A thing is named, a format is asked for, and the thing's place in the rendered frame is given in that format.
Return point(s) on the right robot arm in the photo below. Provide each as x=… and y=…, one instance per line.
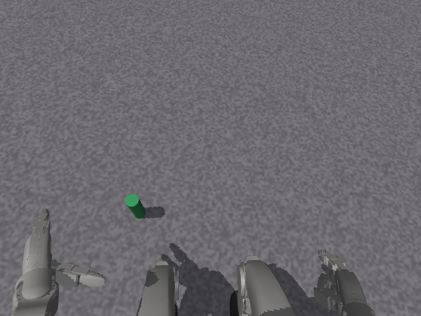
x=357, y=309

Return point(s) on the left robot hand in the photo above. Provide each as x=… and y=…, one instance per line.
x=37, y=254

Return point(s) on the right robot hand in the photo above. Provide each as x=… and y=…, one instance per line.
x=342, y=289

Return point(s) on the left robot arm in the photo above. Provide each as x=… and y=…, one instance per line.
x=36, y=294

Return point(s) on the can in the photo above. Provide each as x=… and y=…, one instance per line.
x=136, y=207

